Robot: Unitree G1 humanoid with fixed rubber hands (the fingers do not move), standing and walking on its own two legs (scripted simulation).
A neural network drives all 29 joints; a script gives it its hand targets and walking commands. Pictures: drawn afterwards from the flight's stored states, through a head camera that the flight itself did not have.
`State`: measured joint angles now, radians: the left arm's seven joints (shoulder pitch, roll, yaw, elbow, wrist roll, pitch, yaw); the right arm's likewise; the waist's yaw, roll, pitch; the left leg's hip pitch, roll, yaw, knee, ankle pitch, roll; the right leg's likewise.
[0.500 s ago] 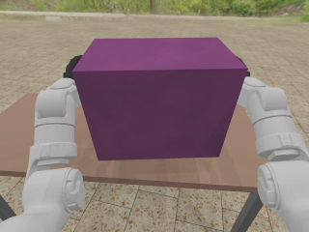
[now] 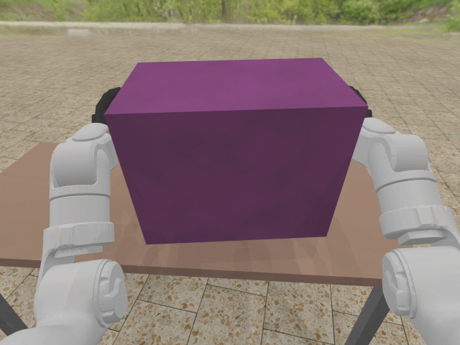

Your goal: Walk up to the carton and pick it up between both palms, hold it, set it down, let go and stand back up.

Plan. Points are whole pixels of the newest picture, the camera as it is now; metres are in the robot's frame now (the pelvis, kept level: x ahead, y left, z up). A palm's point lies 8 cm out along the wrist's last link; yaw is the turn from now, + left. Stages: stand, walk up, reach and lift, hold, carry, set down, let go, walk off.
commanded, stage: hold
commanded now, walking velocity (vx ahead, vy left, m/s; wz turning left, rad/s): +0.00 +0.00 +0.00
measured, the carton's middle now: (233, 151) +0.37 +0.00 +0.23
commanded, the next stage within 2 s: none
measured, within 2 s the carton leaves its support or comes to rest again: neither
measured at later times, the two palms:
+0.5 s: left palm (103, 129) +0.36 +0.20 +0.28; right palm (354, 123) +0.37 -0.20 +0.28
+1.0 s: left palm (108, 131) +0.36 +0.19 +0.28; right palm (358, 128) +0.36 -0.20 +0.28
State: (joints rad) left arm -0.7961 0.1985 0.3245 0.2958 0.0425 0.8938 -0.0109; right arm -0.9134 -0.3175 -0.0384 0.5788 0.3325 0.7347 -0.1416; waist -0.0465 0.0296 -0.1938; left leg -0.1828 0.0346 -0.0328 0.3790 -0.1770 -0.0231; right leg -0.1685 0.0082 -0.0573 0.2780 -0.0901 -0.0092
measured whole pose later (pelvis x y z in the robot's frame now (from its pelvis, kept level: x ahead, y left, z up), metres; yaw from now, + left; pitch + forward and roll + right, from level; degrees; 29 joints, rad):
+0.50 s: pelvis +0.00 +0.00 +0.00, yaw +0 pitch -1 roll -1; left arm -0.85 0.22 0.32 0.38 0.04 0.87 -0.01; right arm -0.97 -0.32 -0.04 0.66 0.32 0.71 -0.13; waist -0.04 0.02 -0.20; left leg -0.20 0.03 -0.03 0.38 -0.17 -0.02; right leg -0.18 0.01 -0.06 0.28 -0.09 -0.01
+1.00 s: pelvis +0.00 +0.00 +0.00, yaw -1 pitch +0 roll -1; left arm -0.82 0.20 0.32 0.32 0.04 0.88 0.00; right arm -0.93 -0.32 -0.05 0.61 0.33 0.72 -0.13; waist -0.04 0.03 -0.20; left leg -0.20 0.03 -0.02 0.38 -0.17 -0.02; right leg -0.19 0.01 -0.05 0.28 -0.08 -0.01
